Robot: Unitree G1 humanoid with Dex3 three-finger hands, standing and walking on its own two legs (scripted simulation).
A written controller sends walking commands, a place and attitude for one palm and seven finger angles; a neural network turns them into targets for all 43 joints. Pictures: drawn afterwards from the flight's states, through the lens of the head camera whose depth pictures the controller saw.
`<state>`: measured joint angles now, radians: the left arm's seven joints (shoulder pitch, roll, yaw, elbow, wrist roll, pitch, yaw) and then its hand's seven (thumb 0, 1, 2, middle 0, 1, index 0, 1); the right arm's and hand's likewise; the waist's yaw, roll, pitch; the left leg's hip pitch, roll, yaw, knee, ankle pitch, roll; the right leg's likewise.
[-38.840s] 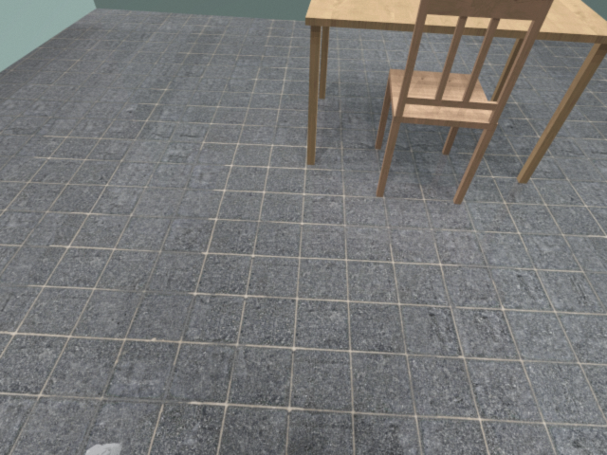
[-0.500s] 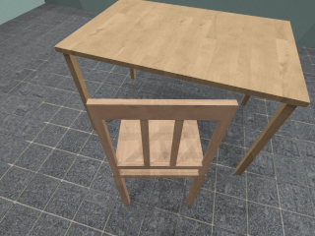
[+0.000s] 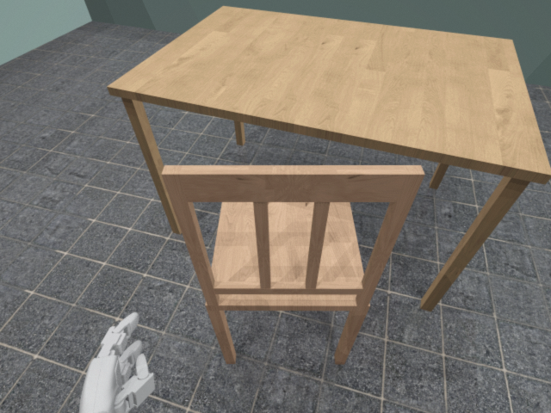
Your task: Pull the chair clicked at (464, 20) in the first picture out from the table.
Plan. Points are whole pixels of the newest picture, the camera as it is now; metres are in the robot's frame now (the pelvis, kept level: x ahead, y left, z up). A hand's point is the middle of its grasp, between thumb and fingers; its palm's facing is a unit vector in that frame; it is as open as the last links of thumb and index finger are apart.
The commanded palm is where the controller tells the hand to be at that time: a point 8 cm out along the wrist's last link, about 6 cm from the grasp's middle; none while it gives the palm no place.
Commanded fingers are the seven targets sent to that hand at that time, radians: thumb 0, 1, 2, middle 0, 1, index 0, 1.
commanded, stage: raise the hand toward the chair's back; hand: left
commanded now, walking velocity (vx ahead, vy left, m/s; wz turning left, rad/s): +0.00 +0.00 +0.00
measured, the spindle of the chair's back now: (263, 248) +0.44 +0.03 -0.07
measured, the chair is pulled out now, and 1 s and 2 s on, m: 0.18 0.18 0.18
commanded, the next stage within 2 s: aim the fingers beside a spindle in 1.92 s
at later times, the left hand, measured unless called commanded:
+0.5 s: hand (172, 386) +0.18 +0.16 -0.05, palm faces -0.05 -1.00 -0.04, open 11.5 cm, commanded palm +0.16 +0.22 -0.04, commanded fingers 0.00 0.08 0.55 -0.12 -0.17 -0.12 -0.17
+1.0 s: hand (151, 365) +0.20 +0.19 -0.03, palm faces +0.03 -1.00 -0.06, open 15.6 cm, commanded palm +0.18 +0.24 -0.03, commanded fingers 0.00 -0.50 0.30 -0.06 -0.08 -0.06 -0.08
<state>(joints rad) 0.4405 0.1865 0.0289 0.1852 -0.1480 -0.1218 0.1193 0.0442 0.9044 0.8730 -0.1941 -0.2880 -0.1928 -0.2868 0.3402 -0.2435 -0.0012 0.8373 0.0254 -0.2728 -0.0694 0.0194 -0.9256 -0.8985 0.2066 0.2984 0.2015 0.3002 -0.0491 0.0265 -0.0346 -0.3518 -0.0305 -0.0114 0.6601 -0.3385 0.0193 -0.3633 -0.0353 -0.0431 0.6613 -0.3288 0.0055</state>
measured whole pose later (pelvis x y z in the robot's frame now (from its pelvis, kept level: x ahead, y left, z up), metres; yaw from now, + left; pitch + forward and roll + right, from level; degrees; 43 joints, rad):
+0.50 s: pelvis -0.03 -0.02 -0.10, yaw +0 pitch +16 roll -3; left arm 0.40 0.22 0.11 -0.06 -0.25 -0.43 -0.29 0.01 0.31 0.64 -0.14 -0.20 -0.14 -0.20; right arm 0.14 -0.19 0.05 0.53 0.03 -0.20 -0.04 0.01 -0.90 -0.90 0.21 0.30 0.20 0.30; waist 0.04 0.03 -0.13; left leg -1.02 0.01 -0.08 1.30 -0.57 -0.02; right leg -0.99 -0.01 -0.11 1.24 -0.54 -0.04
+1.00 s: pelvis -0.02 +0.00 -0.08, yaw +0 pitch +16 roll -2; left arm 0.43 0.23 0.15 -0.05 -0.24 -0.43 -0.19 0.00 -0.27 0.39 -0.09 -0.11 -0.09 -0.11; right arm 0.20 -0.25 -0.02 0.52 0.03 -0.20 -0.06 0.01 -0.91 -0.90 0.20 0.30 0.20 0.30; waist -0.02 0.01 -0.15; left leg -0.93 -0.01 -0.04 1.20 -0.55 0.02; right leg -0.91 -0.02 -0.07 1.14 -0.51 0.00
